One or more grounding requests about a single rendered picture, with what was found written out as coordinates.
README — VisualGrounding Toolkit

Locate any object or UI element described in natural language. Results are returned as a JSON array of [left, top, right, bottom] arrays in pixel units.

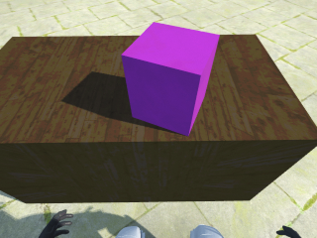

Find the pedestal
[[0, 34, 317, 204]]

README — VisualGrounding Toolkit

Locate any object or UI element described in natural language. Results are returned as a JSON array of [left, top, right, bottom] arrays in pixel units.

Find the carton
[[121, 22, 220, 137]]

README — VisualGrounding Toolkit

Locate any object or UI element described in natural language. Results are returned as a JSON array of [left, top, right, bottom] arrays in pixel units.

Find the robot left thigh
[[115, 226, 146, 238]]

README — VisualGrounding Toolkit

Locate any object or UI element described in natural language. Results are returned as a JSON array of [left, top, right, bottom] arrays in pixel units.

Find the robot right thigh
[[190, 225, 224, 238]]

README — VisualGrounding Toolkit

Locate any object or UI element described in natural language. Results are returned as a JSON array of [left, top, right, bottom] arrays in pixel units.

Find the robot thigh
[[190, 225, 224, 238], [115, 226, 146, 238]]

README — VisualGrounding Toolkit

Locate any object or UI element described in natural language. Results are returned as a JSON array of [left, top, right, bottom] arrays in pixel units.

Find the robot left hand
[[39, 209, 74, 238]]

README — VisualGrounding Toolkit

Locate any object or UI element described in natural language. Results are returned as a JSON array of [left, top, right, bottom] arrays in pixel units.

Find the robot right hand
[[276, 225, 301, 238]]

